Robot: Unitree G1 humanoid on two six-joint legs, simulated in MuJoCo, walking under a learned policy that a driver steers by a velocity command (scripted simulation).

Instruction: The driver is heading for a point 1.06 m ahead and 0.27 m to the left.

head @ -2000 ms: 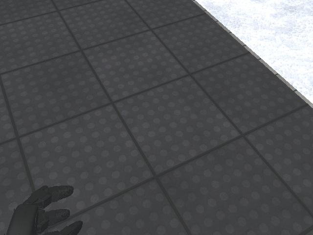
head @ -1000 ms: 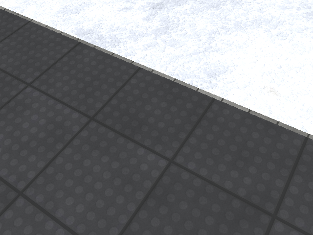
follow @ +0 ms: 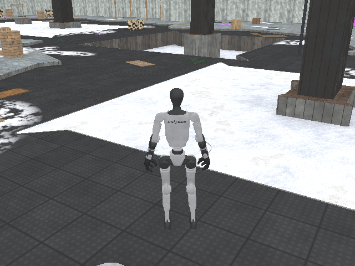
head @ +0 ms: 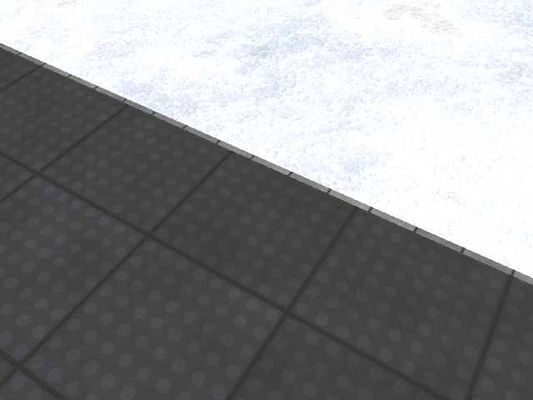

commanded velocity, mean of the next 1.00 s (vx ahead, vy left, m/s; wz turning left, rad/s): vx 0.20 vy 0.00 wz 0.04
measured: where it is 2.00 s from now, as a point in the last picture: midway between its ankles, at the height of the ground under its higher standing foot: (255, 382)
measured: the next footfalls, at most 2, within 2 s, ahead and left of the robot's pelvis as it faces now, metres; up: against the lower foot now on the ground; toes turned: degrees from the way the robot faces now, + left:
right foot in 0.88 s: +0.14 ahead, -0.18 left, +0.00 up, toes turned -4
left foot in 1.32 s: +0.31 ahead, +0.05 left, +0.00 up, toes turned +21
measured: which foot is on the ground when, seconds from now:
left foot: down 0.00-0.88, up 0.90-1.00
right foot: down 0.00-0.56, up 0.58-0.86, down 0.88-1.00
